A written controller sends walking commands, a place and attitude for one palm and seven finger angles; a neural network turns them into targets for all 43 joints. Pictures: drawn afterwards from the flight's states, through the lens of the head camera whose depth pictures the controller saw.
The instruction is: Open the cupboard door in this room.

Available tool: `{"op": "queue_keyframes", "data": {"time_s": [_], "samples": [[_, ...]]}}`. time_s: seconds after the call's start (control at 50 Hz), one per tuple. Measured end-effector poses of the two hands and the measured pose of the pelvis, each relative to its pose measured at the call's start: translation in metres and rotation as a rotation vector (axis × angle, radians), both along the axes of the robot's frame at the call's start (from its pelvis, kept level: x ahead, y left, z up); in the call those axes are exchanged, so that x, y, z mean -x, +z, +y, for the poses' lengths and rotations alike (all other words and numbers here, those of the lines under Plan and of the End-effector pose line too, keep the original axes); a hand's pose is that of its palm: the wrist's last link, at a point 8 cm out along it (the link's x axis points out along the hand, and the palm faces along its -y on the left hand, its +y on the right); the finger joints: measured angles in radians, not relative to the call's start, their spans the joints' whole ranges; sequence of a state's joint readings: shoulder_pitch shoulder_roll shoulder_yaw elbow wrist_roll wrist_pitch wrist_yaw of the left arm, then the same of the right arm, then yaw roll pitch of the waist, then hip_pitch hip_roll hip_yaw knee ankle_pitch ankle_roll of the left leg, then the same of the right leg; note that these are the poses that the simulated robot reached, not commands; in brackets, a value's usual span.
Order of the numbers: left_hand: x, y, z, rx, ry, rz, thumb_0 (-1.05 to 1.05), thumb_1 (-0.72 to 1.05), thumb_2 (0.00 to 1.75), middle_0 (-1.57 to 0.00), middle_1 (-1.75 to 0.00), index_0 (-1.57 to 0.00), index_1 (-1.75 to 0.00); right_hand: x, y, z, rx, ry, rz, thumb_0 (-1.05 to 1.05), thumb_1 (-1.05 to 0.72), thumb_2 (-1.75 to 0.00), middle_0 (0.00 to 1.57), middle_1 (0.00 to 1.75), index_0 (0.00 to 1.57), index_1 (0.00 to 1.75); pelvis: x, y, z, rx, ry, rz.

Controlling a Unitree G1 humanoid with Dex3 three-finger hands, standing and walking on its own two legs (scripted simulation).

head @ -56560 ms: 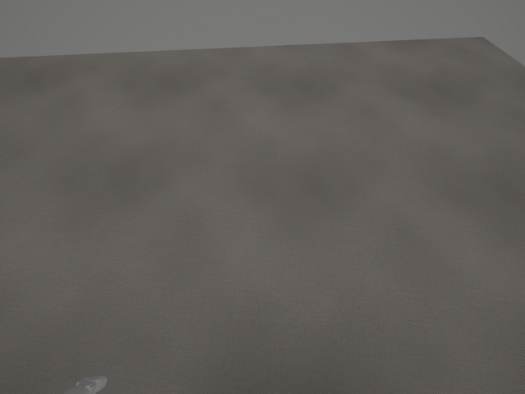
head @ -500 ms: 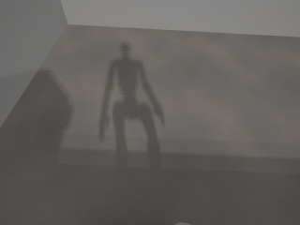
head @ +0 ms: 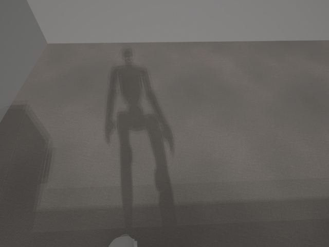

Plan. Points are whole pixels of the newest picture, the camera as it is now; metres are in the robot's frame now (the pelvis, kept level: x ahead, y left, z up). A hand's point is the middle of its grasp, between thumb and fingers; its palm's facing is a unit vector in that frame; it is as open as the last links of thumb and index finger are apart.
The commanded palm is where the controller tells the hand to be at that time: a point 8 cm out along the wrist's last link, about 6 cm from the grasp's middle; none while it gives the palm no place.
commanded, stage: turn to face it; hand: left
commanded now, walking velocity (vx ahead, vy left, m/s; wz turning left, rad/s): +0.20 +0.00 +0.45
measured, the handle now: out of the picture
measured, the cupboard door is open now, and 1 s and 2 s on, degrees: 41 41 41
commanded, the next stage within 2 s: none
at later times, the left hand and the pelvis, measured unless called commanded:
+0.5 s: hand (94, 213) +0.24 +0.22 -0.17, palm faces +0.24 -0.94 -0.24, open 7.4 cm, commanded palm none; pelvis +0.17 +0.00 -0.01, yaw +13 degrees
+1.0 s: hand (95, 245) +0.16 +0.20 -0.20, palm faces +0.55 -0.79 -0.26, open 7.4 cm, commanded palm none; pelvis +0.24 +0.00 -0.02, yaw +34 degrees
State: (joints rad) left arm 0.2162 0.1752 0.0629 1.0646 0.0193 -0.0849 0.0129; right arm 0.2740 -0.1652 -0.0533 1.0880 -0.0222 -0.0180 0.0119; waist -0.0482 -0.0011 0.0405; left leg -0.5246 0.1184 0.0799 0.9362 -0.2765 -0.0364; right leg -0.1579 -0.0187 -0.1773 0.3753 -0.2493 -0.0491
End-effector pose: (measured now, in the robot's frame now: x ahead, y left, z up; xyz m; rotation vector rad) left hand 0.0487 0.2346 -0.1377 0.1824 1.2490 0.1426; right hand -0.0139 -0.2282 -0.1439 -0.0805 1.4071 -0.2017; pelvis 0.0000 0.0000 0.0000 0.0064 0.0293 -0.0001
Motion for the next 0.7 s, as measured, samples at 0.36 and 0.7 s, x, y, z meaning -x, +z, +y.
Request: {"op": "queue_keyframes", "data": {"time_s": [0.36, 0.7], "samples": [[-0.104, -0.025, 0.027, 0.036, 0.198, 0.041, 0.01, 0.91, 0.89, -0.2, -0.3, -0.2, -0.3, -0.263, -0.001, 0.026, 0.065, 0.274, -0.189, 0.01, -0.91, -0.9, 0.2, 0.3, 0.2, 0.3, -0.138, -0.016, 0.025, 0.014, 0.146, 0.003], [-0.167, 0.013, 0.0, -0.082, 0.33, -0.097, 0.0, 0.9, 0.89, -0.2, -0.3, -0.2, -0.3, -0.371, -0.005, -0.024, 0.03, 0.419, -0.122, 0.01, -0.91, -0.9, 0.2, 0.3, 0.2, 0.3, -0.207, -0.008, -0.026, -0.026, 0.383, 0.01]]}}
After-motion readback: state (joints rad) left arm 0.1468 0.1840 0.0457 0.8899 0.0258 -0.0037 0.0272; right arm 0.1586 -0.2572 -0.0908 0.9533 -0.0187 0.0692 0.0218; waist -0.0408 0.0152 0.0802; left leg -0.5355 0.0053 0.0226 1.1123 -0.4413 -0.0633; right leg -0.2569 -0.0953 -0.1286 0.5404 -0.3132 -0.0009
